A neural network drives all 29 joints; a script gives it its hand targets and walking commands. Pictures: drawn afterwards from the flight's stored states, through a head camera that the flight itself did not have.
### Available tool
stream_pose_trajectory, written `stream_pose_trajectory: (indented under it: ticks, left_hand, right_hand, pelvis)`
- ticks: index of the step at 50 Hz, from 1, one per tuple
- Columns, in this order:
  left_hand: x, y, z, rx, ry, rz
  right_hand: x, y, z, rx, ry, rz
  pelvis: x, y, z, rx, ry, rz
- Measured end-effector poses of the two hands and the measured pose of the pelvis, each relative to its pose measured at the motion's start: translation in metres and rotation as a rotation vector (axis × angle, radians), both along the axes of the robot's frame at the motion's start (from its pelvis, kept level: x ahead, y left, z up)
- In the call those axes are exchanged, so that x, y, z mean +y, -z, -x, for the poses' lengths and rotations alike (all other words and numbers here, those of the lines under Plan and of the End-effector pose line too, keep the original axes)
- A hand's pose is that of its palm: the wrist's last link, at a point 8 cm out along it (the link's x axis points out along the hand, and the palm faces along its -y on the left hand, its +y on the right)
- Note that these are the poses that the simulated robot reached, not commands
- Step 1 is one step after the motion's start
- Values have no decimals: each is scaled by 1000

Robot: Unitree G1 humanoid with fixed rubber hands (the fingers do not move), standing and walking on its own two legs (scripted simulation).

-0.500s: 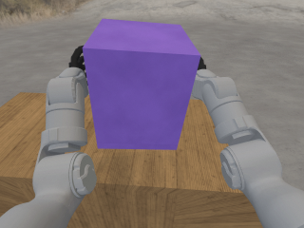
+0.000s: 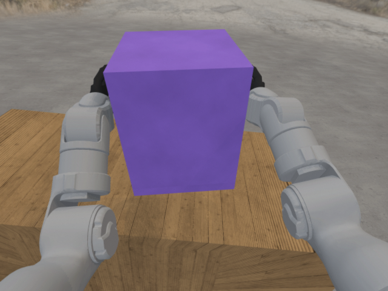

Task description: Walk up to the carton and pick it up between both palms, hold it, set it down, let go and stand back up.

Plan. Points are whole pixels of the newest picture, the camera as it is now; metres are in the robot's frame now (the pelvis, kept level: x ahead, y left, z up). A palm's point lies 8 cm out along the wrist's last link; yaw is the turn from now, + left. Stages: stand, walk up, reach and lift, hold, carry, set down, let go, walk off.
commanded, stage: hold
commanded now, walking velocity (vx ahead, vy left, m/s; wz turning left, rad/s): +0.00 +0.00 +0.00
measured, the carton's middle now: (180, 111) +0.39 +0.00 +0.26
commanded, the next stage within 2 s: none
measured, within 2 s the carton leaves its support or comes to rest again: neither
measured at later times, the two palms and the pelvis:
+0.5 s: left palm (107, 95) +0.38 +0.13 +0.29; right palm (261, 103) +0.37 -0.16 +0.28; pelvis +0.00 -0.01 +0.00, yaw -1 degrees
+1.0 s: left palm (99, 99) +0.38 +0.15 +0.28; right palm (254, 97) +0.37 -0.15 +0.30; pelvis +0.00 +0.00 +0.00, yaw +0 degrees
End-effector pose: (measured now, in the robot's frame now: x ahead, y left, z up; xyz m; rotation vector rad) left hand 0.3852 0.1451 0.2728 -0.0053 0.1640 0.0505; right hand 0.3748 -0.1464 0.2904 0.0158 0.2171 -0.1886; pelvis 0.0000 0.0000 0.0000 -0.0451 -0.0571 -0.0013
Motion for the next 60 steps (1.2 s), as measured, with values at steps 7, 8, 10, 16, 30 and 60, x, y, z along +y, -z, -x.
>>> stream_pose_trajectory:
  ticks: [7, 8, 10, 16, 30, 60]
  left_hand:
    - [-11, -2, 0, 7, -9, -19]
    - [-13, -3, 0, 6, -11, -20]
    - [-15, -5, 1, 6, -14, -22]
    - [-19, -14, 4, -1, -29, -13]
    - [-10, -17, 10, 7, -30, 44]
    - [-12, -9, 4, 5, -20, -12]
  right_hand:
    - [-11, 10, 0, 5, -4, -20]
    - [-13, 12, 0, 5, -5, -20]
    - [-15, 14, 1, 5, -10, -22]
    - [-19, 14, 2, -2, -27, -20]
    - [-10, 4, 7, 11, -29, 13]
    - [-12, 8, 2, 11, -14, -20]
  pelvis:
    - [3, 0, -2, -1, 13, 0]
    - [3, 0, -2, -1, 15, 0]
    - [2, 0, -2, -2, 17, -1]
    - [-2, 0, 0, -5, 16, -4]
    - [-13, 0, 6, -4, 8, -12]
    - [-2, 0, 0, 1, 6, -3]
